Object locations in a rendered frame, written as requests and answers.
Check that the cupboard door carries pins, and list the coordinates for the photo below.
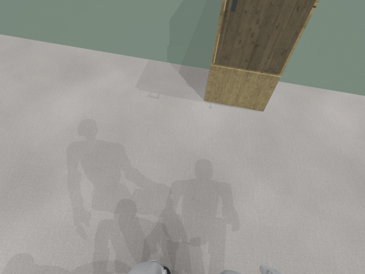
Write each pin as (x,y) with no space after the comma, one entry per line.
(260,34)

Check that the robot left thigh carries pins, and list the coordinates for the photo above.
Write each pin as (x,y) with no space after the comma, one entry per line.
(148,267)

